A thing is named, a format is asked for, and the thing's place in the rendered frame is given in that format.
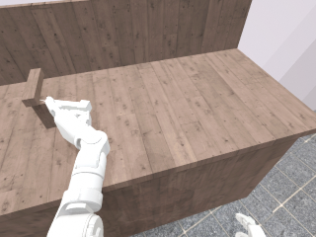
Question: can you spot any robot left hand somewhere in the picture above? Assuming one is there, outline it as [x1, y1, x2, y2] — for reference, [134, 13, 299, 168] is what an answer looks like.
[46, 96, 92, 145]

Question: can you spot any robot right hand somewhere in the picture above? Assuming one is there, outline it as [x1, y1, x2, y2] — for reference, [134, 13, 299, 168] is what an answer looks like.
[235, 213, 266, 237]

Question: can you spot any counter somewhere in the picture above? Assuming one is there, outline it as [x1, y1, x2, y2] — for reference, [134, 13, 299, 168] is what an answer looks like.
[0, 0, 316, 237]

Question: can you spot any left robot upper arm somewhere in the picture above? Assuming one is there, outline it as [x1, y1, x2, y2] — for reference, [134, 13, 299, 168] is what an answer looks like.
[47, 213, 104, 237]

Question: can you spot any tap lever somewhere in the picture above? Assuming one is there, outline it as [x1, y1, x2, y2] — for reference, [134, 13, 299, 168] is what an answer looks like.
[45, 100, 92, 113]

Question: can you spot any left robot forearm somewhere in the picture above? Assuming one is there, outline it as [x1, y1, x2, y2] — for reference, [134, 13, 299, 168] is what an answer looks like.
[46, 125, 111, 237]

